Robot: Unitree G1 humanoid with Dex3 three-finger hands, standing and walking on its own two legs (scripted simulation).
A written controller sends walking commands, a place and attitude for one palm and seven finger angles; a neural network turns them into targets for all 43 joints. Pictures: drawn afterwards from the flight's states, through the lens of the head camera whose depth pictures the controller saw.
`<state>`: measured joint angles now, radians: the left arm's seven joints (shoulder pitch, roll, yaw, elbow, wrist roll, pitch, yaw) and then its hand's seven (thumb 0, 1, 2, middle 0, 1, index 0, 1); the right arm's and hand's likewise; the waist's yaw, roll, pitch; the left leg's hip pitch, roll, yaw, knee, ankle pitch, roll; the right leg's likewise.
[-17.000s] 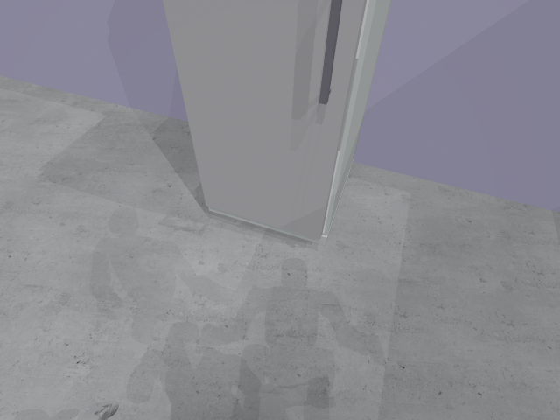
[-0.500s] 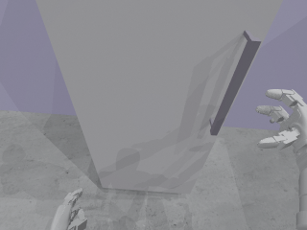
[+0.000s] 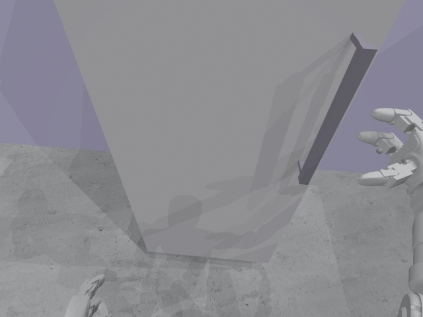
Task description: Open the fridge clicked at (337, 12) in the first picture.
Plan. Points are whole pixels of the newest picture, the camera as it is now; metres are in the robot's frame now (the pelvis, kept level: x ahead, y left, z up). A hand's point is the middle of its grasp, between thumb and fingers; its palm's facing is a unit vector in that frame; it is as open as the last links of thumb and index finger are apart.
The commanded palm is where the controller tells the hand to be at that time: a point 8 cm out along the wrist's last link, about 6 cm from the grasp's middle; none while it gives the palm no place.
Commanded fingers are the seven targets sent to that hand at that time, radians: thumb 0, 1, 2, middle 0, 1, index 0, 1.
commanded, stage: move the hooked fingers beside the handle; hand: right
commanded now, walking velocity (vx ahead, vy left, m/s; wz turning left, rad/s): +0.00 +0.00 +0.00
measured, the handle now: (325, 122) +0.46 -0.18 +0.16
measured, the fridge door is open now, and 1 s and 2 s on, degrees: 0 0 0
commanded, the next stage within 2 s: feel for the door with the fingertips in 1.06 s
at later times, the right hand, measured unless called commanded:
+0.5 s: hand (360, 139) +0.41 -0.24 +0.16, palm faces +0.03 +1.00 +0.00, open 14.0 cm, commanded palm +0.38 -0.29 +0.16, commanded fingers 0.00 0.50 -0.30 0.30 1.20 0.30 1.20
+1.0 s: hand (361, 140) +0.40 -0.23 +0.17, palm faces +0.04 +1.00 +0.00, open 14.0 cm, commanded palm +0.37 -0.29 +0.16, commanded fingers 0.00 0.50 -0.30 0.30 1.20 0.30 1.20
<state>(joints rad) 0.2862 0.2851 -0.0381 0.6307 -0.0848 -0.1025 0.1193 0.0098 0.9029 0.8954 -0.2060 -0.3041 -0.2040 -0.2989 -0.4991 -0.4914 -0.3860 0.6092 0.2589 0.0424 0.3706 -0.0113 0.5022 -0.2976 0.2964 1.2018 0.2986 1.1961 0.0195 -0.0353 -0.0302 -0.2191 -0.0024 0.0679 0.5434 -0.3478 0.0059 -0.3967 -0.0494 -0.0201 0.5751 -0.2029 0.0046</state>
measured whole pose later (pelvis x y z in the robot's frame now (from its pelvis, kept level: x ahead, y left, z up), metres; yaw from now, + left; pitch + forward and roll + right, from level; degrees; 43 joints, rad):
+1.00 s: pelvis +0.01 +0.00 +0.00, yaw +0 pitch +2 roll +1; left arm 0.27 0.28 -0.04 0.62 -0.08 -0.06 0.11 0.01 0.90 0.90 -0.21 -0.30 -0.20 -0.30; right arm -0.55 -0.45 -0.34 0.63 0.24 0.03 0.31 -0.01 0.50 -0.30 0.30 1.20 0.30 1.20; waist 0.03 -0.04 -0.04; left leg -0.24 0.00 0.07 0.56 -0.36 0.01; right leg -0.41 -0.05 -0.02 0.59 -0.22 0.01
